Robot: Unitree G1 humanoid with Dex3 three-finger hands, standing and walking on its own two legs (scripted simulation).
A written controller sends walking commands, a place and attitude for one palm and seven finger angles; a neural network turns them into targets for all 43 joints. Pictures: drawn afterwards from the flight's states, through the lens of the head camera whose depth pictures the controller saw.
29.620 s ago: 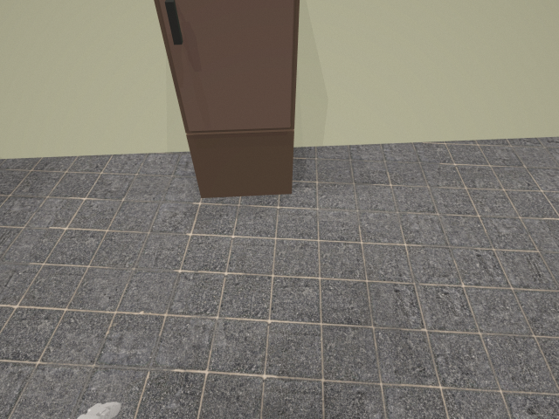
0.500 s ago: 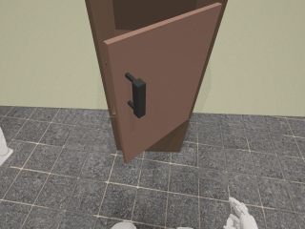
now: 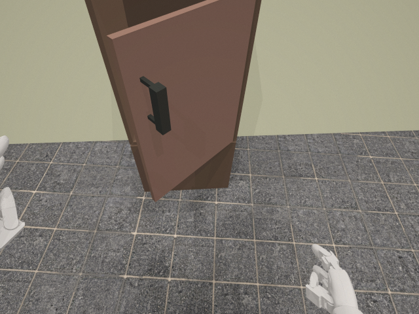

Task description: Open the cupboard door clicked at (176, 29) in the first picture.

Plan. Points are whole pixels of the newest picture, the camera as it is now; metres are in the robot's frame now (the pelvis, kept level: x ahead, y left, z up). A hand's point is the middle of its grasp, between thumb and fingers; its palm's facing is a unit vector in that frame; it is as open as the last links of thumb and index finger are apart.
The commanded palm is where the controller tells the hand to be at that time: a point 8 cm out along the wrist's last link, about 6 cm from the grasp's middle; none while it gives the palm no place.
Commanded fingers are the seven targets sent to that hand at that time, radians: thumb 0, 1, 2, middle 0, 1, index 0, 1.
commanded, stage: stop stepping back and stand still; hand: left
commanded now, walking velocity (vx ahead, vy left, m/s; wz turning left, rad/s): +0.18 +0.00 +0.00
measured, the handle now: (154, 105) +0.53 +0.14 +0.09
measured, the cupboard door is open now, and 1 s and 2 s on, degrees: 41 41 41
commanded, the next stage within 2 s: let the arm hang, fingers relaxed in 1.16 s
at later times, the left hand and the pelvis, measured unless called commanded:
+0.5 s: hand out of the picture +0.15 +0.27 +0.16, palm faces +0.42 -0.77 -0.48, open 7.4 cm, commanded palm +0.09 +0.30 +0.18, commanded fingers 0.00 0.90 0.90 -0.20 -0.30 -0.20 -0.30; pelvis -0.04 +0.00 +0.00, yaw +1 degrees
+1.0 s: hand out of the picture +0.13 +0.30 +0.15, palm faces +0.42 -0.78 -0.46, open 7.4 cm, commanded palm +0.07 +0.33 +0.18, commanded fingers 0.00 0.90 0.90 -0.20 -0.30 -0.20 -0.30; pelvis -0.06 +0.03 +0.01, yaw +1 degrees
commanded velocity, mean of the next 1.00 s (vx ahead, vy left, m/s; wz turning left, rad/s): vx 0.05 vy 0.01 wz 0.00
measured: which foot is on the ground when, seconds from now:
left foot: down 0.00-1.00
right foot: down 0.00-1.00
